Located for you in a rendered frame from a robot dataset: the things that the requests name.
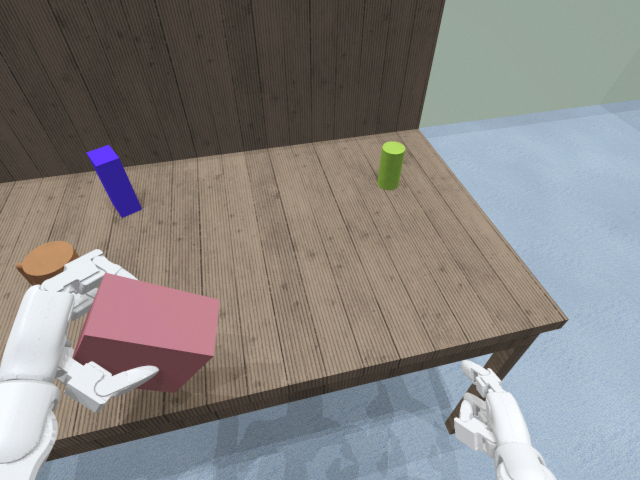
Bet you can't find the left robot hand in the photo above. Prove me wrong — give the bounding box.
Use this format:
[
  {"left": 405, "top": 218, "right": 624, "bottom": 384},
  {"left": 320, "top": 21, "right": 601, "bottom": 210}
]
[{"left": 0, "top": 249, "right": 159, "bottom": 413}]

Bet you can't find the table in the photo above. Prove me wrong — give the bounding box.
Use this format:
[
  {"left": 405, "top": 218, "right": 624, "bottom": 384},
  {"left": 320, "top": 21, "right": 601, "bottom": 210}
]
[{"left": 0, "top": 0, "right": 569, "bottom": 462}]

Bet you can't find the right robot hand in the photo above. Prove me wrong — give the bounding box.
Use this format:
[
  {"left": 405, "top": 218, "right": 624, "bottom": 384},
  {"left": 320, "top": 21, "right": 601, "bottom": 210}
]
[{"left": 454, "top": 360, "right": 532, "bottom": 459}]

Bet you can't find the left robot forearm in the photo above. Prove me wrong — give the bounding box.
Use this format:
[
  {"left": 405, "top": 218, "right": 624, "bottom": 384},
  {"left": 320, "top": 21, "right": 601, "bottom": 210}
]
[{"left": 0, "top": 380, "right": 60, "bottom": 480}]

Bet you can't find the right robot forearm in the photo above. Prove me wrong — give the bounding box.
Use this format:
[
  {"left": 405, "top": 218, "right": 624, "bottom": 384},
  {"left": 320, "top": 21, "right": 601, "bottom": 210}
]
[{"left": 494, "top": 442, "right": 556, "bottom": 480}]

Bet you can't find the sponge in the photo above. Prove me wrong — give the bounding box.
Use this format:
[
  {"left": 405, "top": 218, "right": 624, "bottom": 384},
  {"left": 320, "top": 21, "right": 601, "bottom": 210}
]
[{"left": 72, "top": 273, "right": 220, "bottom": 393}]

